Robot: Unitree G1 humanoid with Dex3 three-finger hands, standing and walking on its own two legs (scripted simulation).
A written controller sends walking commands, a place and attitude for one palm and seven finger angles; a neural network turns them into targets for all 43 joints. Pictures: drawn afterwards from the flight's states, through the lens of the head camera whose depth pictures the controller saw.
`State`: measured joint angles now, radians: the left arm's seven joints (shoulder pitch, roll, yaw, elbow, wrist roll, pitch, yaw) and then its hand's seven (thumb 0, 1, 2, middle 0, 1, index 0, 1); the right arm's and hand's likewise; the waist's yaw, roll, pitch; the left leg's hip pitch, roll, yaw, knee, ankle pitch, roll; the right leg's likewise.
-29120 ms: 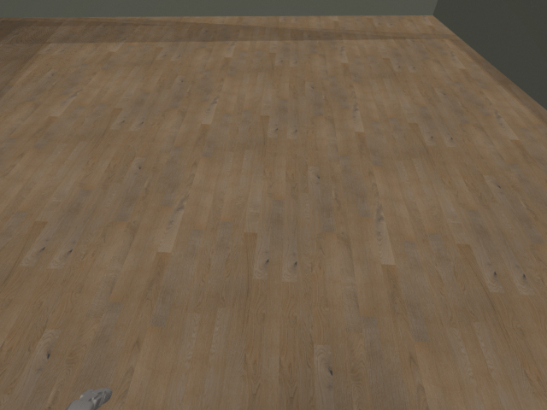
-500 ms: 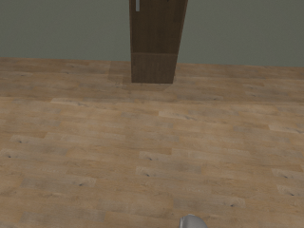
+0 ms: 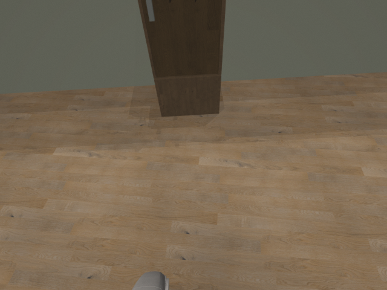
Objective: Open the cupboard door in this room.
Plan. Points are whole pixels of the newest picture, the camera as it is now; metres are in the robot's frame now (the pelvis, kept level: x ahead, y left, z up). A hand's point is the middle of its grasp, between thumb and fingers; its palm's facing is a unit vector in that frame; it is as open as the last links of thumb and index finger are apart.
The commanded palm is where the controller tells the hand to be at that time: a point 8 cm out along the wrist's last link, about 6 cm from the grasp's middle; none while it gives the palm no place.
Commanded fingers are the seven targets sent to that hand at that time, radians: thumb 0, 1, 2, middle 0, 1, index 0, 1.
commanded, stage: stand and wait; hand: left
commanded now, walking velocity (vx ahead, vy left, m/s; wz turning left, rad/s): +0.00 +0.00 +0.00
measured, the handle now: (150, 5) +1.30 +0.26 +0.03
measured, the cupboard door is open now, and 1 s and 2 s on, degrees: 0 0 0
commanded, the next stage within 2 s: look at it before walking up in 1.56 s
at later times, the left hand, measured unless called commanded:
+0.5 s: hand out of the picture +0.09 +0.17 -0.18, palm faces +0.09 -0.99 -0.10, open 7.4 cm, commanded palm none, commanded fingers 0.00 0.90 0.90 -0.20 -0.30 -0.20 -0.30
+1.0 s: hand (135, 282) +0.16 +0.16 -0.17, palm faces +0.01 -0.98 -0.18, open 7.4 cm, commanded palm none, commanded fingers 0.00 0.90 0.90 -0.20 -0.30 -0.20 -0.30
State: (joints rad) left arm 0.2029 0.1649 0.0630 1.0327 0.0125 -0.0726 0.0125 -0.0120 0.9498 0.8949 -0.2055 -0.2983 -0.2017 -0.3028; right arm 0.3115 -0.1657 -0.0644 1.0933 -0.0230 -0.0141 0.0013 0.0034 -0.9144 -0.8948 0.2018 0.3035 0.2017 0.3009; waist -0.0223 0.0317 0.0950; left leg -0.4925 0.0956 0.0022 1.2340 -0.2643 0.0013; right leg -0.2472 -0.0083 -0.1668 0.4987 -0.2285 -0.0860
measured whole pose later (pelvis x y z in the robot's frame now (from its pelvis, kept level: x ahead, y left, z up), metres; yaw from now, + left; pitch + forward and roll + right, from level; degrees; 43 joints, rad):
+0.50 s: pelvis +0.14 +0.04 +0.00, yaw -1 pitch -3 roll +0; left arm 0.33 0.09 0.00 1.17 0.01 -0.01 0.04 0.01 0.91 0.90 -0.20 -0.30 -0.20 -0.30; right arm 0.07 -0.08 -0.01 1.06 0.00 -0.04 -0.04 -0.02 -0.92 -0.89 0.20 0.30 0.20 0.30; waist 0.05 -0.03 0.09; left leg -0.25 0.02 0.13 0.50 -0.20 0.06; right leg -0.24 -0.07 -0.07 0.78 -0.55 0.03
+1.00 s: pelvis +0.17 +0.00 +0.01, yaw +0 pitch -1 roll +0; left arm 0.29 0.14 0.00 1.14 0.01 -0.01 0.03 0.01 0.91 0.90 -0.20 -0.30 -0.20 -0.30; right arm 0.32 -0.14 -0.02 1.17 -0.01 0.00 -0.02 0.00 -0.92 -0.90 0.20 0.30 0.20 0.30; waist -0.01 0.00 0.05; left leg -0.17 0.06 0.10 0.40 -0.19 -0.02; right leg -0.14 -0.05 -0.08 0.41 -0.24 0.01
